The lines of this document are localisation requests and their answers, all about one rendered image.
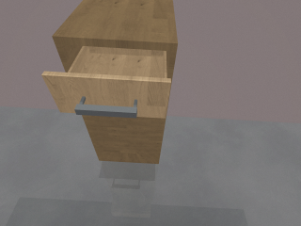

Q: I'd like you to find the cabinet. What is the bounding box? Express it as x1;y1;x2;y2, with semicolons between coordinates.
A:
52;0;178;164

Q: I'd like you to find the drawer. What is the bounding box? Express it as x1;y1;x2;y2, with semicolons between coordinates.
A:
41;46;171;119

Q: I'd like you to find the handle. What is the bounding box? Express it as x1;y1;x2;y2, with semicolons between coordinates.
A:
74;96;137;119

